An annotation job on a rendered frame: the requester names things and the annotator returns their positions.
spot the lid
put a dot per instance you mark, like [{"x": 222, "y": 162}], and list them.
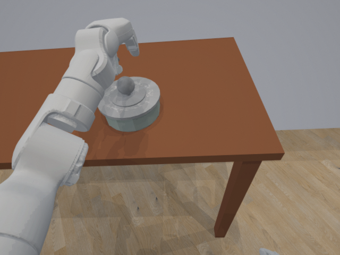
[{"x": 142, "y": 100}]

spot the robot left forearm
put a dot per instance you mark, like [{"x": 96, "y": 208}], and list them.
[{"x": 82, "y": 87}]

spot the table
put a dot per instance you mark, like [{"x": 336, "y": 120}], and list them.
[{"x": 210, "y": 111}]

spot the left robot hand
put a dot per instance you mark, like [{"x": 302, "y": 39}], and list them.
[{"x": 125, "y": 33}]

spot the left robot upper arm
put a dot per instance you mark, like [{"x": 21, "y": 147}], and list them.
[{"x": 52, "y": 158}]

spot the pot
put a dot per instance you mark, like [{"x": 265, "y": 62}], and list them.
[{"x": 137, "y": 123}]

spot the knob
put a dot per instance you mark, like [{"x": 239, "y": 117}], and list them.
[{"x": 125, "y": 85}]

